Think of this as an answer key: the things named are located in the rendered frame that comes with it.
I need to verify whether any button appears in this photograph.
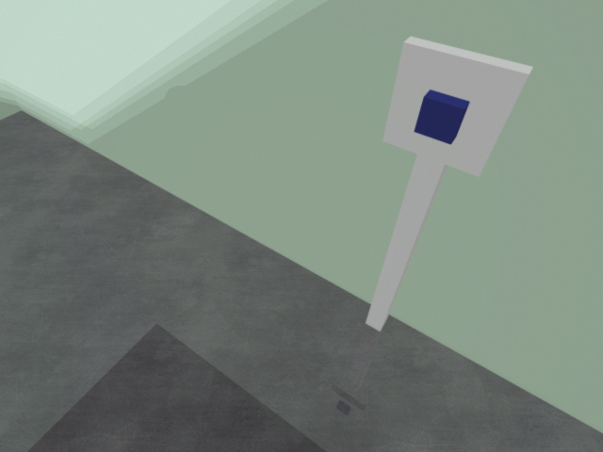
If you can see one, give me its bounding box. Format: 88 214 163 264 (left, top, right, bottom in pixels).
414 89 470 145

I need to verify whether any panel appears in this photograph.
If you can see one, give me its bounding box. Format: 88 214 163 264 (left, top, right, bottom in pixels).
366 37 533 331

